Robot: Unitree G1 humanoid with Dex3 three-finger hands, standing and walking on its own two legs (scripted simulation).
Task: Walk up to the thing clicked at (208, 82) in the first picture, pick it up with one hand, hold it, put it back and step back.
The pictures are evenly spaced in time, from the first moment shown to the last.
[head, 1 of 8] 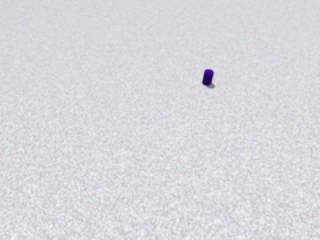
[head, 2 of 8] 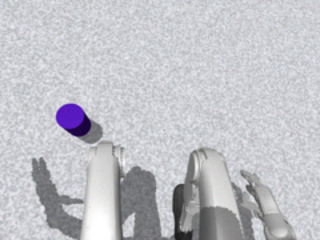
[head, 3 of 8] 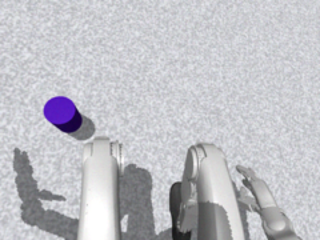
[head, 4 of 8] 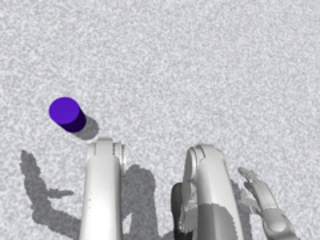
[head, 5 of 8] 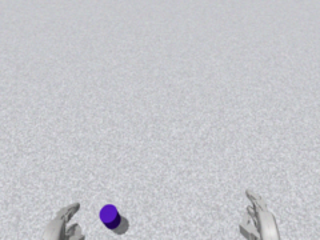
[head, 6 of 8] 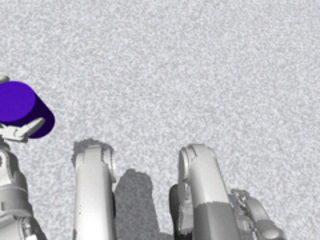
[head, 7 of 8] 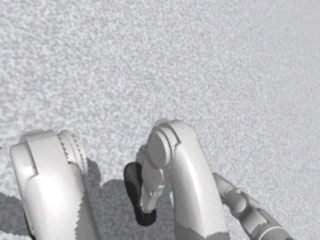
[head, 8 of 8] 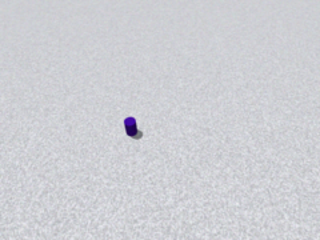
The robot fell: no
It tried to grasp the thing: yes
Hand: left
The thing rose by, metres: 0.69
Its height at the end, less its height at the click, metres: +0.00
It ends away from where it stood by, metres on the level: 0.02
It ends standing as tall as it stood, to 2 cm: yes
